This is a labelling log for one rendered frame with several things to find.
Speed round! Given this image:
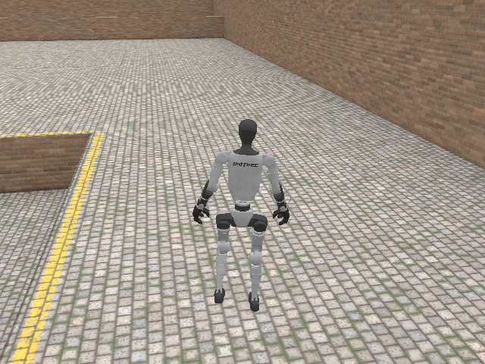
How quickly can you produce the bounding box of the right robot thigh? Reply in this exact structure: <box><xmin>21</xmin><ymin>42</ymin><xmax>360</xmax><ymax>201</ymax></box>
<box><xmin>249</xmin><ymin>212</ymin><xmax>268</xmax><ymax>265</ymax></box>

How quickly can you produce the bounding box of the right robot upper arm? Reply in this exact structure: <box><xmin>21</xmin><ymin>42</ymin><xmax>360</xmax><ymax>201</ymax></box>
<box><xmin>262</xmin><ymin>153</ymin><xmax>281</xmax><ymax>194</ymax></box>

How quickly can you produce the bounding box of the left robot upper arm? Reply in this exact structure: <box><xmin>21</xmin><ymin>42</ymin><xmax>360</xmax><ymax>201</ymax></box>
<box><xmin>206</xmin><ymin>151</ymin><xmax>230</xmax><ymax>192</ymax></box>

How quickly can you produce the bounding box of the robot left hand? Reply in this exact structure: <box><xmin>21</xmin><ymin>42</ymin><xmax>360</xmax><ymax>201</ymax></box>
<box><xmin>192</xmin><ymin>206</ymin><xmax>209</xmax><ymax>224</ymax></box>

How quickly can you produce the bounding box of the robot right forearm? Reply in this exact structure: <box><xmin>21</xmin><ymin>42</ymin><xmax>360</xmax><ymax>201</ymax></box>
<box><xmin>274</xmin><ymin>183</ymin><xmax>288</xmax><ymax>212</ymax></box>

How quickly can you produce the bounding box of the robot left forearm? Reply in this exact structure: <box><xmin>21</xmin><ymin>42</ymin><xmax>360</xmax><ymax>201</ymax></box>
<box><xmin>196</xmin><ymin>180</ymin><xmax>213</xmax><ymax>209</ymax></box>

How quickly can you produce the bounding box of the humanoid robot head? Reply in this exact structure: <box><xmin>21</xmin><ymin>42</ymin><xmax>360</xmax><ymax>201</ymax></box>
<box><xmin>233</xmin><ymin>119</ymin><xmax>259</xmax><ymax>155</ymax></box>

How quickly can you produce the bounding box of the robot right hand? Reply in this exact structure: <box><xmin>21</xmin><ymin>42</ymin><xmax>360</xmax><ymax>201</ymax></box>
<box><xmin>273</xmin><ymin>208</ymin><xmax>289</xmax><ymax>225</ymax></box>

